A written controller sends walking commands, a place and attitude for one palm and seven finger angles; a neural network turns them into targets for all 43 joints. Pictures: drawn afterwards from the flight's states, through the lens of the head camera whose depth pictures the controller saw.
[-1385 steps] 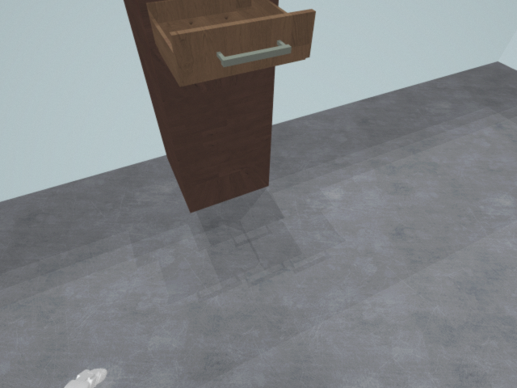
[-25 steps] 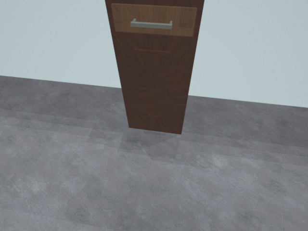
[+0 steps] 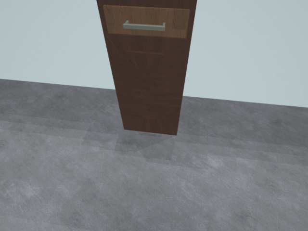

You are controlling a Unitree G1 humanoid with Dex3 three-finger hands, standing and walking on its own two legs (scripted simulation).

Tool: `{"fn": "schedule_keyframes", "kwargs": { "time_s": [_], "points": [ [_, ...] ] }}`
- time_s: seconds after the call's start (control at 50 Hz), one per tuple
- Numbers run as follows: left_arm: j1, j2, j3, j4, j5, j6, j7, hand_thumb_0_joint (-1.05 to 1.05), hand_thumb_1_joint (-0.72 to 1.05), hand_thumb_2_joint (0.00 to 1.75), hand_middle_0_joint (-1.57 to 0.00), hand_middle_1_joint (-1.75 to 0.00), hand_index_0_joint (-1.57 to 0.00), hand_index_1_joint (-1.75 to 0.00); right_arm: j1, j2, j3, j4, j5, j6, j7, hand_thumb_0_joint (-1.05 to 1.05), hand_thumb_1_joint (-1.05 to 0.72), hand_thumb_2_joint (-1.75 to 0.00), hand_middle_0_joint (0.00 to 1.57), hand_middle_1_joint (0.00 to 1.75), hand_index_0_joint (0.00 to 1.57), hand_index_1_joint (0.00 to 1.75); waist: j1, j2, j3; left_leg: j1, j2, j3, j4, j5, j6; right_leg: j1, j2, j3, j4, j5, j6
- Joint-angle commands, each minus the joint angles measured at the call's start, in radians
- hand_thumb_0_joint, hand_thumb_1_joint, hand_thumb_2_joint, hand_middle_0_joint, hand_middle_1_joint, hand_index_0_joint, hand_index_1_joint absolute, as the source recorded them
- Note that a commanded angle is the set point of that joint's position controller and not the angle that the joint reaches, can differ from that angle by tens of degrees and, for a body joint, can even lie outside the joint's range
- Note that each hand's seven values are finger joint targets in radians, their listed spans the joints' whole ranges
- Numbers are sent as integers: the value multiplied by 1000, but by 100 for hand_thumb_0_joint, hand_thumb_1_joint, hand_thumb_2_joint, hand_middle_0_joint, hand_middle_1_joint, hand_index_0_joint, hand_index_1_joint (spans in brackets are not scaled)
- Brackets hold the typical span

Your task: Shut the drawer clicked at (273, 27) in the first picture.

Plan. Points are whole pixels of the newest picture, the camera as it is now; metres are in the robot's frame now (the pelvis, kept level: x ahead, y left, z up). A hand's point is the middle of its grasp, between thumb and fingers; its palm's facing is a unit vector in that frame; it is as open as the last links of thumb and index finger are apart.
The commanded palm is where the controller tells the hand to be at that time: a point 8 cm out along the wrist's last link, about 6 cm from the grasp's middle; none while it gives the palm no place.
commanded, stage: look to check the result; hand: left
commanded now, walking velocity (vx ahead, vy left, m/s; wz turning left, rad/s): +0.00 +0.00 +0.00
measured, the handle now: (144, 25) +0.92 +0.09 +0.10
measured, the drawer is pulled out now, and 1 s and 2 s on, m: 0.00 0.00 0.00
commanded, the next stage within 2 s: stand and wait in 0.52 s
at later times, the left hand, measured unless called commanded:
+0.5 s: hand out of the picture +0.08 +0.21 -0.16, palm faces -0.01 -0.95 -0.30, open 7.4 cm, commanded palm none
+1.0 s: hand out of the picture +0.10 +0.22 -0.16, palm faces -0.02 -0.95 -0.32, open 7.4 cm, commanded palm none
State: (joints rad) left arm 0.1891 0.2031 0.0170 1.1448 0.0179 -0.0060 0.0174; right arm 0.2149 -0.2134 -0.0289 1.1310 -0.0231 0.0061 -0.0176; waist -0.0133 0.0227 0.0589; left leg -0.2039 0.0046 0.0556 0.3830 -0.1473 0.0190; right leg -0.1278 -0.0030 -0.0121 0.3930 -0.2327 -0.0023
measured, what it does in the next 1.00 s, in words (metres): stands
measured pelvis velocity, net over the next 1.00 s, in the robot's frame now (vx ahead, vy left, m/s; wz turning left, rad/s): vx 0.03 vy -0.02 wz -0.01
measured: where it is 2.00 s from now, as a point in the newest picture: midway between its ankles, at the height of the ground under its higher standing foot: outside the picture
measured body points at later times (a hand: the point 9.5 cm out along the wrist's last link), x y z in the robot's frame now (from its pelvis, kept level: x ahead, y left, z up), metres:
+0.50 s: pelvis +0.02 -0.01 +0.00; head +0.04 -0.02 +0.45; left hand +0.08 +0.26 -0.14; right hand +0.07 -0.28 -0.15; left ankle +0.04 +0.11 -0.74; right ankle -0.01 -0.12 -0.74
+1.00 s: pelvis +0.03 -0.02 +0.00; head +0.05 -0.02 +0.45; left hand +0.10 +0.27 -0.13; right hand +0.09 -0.30 -0.14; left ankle +0.04 +0.11 -0.74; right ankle -0.01 -0.12 -0.74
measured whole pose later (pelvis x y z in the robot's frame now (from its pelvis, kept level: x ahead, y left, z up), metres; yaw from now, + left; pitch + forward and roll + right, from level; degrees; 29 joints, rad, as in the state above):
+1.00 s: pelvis +0.03 -0.02 +0.00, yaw +0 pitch -2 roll +0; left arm 0.12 0.29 0.02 1.14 0.01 -0.02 0.01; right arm 0.12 -0.30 -0.02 1.13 -0.02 0.00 -0.01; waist -0.01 0.02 0.06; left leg -0.13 0.02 0.06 0.32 -0.17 -0.01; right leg -0.04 0.02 -0.01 0.31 -0.24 -0.02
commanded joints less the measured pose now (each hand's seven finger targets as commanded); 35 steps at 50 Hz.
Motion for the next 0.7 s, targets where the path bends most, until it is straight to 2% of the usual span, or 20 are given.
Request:
{"fn": "schedule_keyframes", "kwargs": {
  "time_s": [0.0,0.1,0.38,0.62,0.68],
  "points": [
    [16,172,27,-39,-4,-14,9,0,90,90,-20,-30,-20,-30,6,-138,-19,-42,4,-15,-7,0,-90,-90,20,30,20,30,6,-17,-16,65,109,-113,-65,38,6,-72,-108,83,-100,70,-44],
    [-1,183,29,-40,-5,-13,8,0,90,90,-20,-30,-20,-30,-13,-155,-20,-42,3,-14,-6,0,-90,-90,20,30,20,30,6,-7,-21,74,114,-117,-76,17,5,-69,-107,85,-108,47,-44],
    [-38,232,35,-47,-5,-22,7,0,90,90,-20,-30,-20,-30,-66,-206,-21,-48,6,-20,-6,0,-90,-90,20,30,20,30,8,-26,-75,123,122,-112,-63,138,3,-13,-118,87,-108,204,-43],
    [-69,257,34,-53,-6,-25,5,0,90,90,-20,-30,-20,-30,-99,-232,-19,-51,5,-19,-5,0,-90,-90,20,30,20,30,5,-13,-64,132,126,-107,-74,145,-4,6,-124,88,-126,232,-40],
    [-66,265,35,-57,-6,-27,6,0,90,90,-20,-30,-20,-30,-103,-243,-20,-56,6,-20,-5,0,-90,-90,20,30,20,30,7,-18,-89,152,127,-105,-67,169,-3,17,-126,90,-123,262,-41]
  ]
}}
